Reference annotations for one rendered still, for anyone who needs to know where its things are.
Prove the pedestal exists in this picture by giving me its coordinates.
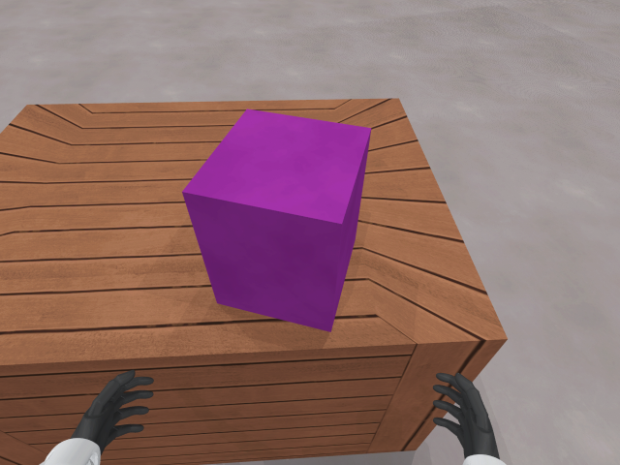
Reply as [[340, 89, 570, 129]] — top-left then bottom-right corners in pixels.
[[0, 98, 508, 465]]

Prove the left robot hand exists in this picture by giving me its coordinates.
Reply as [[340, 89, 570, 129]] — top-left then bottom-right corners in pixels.
[[70, 370, 154, 455]]

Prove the right robot hand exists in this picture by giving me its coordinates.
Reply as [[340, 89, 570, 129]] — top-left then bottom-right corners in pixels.
[[433, 373, 500, 459]]

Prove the left robot forearm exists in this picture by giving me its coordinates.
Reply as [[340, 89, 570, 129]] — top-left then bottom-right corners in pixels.
[[40, 438, 101, 465]]

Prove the carton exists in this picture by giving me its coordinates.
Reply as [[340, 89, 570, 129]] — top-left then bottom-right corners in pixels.
[[182, 109, 371, 332]]

